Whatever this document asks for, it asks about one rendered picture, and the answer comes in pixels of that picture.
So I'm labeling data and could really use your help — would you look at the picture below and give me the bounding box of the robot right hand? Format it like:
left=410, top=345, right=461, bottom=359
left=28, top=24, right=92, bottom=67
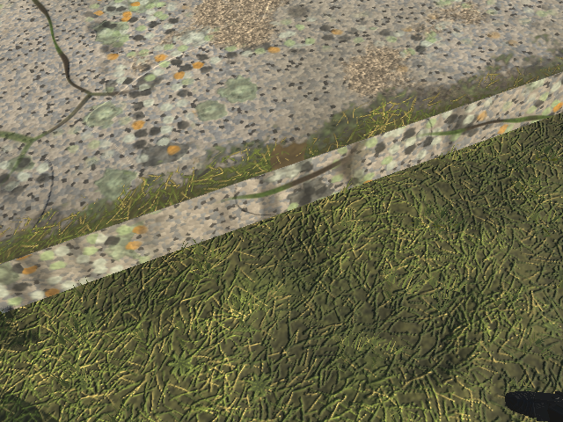
left=505, top=391, right=563, bottom=422

